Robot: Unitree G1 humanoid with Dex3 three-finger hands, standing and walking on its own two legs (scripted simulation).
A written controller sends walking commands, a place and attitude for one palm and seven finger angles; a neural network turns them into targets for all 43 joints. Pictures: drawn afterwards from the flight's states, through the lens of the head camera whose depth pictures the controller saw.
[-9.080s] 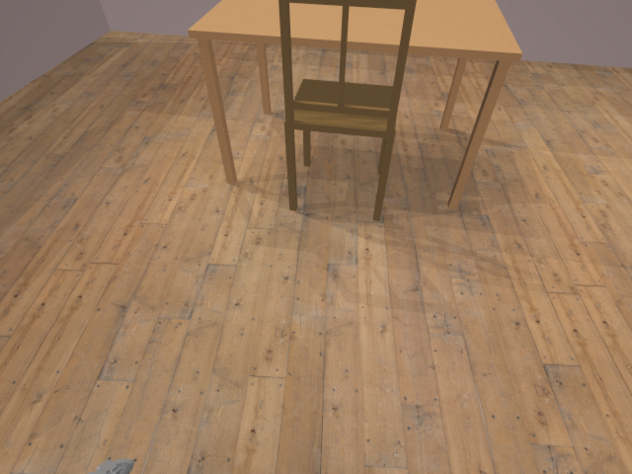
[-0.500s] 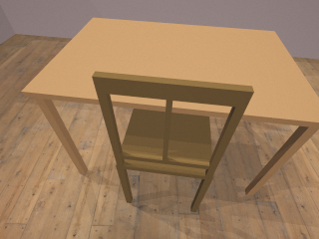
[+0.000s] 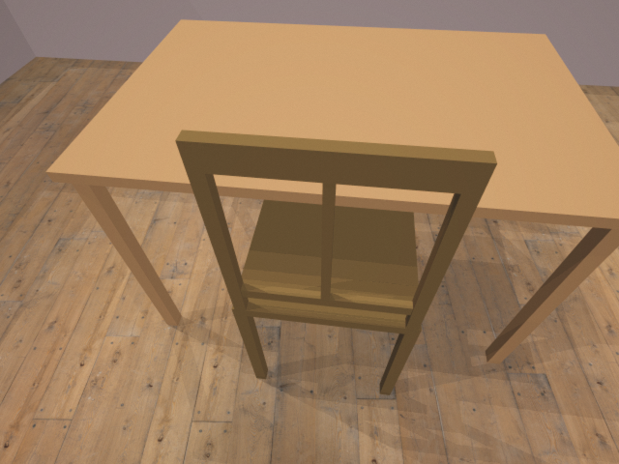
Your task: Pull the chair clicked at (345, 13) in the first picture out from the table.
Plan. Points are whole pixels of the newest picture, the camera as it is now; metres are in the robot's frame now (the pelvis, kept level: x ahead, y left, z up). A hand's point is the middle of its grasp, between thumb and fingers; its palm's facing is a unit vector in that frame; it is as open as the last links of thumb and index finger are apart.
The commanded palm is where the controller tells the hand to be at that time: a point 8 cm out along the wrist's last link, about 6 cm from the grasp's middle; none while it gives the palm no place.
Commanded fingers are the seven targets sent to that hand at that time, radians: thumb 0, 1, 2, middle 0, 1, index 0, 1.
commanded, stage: look again from close up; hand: left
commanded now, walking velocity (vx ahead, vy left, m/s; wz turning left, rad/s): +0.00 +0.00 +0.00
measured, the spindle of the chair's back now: (327, 248) +0.47 +0.00 -0.05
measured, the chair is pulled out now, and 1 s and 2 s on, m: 0.00 0.00 0.00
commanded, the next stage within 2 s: raise the hand toward the chair's back in 0.60 s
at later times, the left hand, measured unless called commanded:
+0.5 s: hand out of the picture +0.05 +0.20 -0.16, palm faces -0.01 -0.97 -0.26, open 7.4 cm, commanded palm none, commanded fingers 0.00 0.90 0.90 -0.20 -0.30 -0.20 -0.30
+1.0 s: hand (182, 397) +0.20 +0.18 -0.01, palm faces +0.02 -1.00 +0.01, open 8.3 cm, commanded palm +0.12 +0.24 -0.06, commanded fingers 0.00 0.53 0.74 -0.16 -0.24 -0.16 -0.24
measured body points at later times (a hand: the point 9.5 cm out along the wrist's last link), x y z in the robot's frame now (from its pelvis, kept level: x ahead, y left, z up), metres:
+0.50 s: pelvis +0.01 +0.01 +0.00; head +0.02 +0.00 +0.45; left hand +0.05 +0.25 -0.14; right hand +0.05 -0.22 -0.16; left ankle +0.02 +0.11 -0.74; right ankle -0.01 -0.10 -0.74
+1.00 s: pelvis -0.03 +0.00 -0.04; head -0.01 +0.01 +0.41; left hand +0.19 +0.23 -0.01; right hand +0.16 -0.25 -0.09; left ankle +0.02 +0.11 -0.74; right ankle -0.01 -0.10 -0.74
